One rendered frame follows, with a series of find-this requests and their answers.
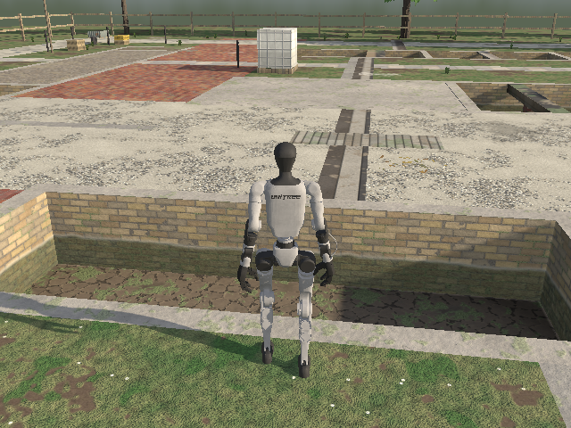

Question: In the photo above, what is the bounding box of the robot left forearm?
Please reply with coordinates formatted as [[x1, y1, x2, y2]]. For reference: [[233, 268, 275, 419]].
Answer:
[[240, 219, 257, 268]]

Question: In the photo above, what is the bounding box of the robot right upper arm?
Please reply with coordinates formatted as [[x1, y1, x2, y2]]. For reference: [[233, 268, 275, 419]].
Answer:
[[304, 180, 325, 231]]

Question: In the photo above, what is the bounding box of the robot right shin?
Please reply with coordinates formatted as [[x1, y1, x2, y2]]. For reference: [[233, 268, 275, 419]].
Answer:
[[299, 302, 312, 366]]

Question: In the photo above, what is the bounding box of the robot left upper arm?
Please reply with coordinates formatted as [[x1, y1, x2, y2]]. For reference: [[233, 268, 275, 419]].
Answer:
[[248, 180, 267, 233]]

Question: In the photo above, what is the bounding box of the robot right hand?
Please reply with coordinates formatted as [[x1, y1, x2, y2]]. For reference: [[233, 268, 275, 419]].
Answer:
[[313, 260, 335, 286]]

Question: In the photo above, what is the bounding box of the robot left hand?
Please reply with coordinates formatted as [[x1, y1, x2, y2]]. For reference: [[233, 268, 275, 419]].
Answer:
[[237, 265, 259, 293]]

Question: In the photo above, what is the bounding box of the robot right forearm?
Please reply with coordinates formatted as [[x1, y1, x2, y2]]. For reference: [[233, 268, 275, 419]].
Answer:
[[316, 218, 333, 263]]

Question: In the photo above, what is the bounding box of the robot right thigh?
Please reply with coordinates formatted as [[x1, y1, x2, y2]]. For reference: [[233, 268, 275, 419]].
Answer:
[[297, 250, 316, 318]]

